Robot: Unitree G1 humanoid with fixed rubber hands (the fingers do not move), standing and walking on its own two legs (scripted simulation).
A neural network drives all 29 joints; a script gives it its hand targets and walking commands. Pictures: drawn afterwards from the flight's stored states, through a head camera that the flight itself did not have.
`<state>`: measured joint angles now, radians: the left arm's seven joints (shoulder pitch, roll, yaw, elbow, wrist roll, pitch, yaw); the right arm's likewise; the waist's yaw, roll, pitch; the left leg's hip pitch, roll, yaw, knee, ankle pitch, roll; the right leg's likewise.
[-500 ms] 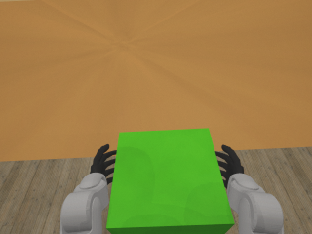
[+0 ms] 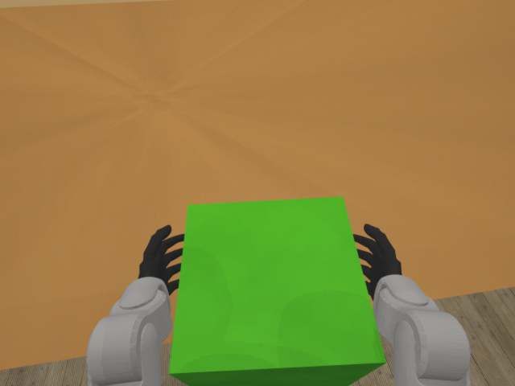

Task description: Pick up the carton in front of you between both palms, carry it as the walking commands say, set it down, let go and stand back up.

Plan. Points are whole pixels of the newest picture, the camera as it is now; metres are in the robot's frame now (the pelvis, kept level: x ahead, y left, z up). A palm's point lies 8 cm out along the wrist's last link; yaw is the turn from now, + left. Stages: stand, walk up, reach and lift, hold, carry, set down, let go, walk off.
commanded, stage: carry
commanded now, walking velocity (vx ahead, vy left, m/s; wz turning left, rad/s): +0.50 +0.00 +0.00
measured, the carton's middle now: (270, 305) +0.23 +0.00 +0.02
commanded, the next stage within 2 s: none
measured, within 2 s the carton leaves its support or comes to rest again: neither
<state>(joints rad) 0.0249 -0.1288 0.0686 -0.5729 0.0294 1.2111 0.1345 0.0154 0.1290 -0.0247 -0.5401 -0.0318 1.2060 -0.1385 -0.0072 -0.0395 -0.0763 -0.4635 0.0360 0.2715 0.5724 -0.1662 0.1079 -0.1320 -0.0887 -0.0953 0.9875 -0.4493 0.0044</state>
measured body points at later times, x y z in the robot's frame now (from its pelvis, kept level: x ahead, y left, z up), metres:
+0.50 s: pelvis +0.34 -0.03 -0.01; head +0.35 -0.04 +0.44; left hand +0.63 +0.14 +0.13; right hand +0.65 -0.16 +0.12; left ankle +0.12 +0.07 -0.66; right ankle +0.45 -0.10 -0.72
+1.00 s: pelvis +0.66 +0.00 +0.01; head +0.71 +0.00 +0.46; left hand +1.03 +0.14 +0.13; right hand +1.02 -0.17 +0.13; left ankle +0.75 +0.07 -0.69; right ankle +0.48 -0.10 -0.63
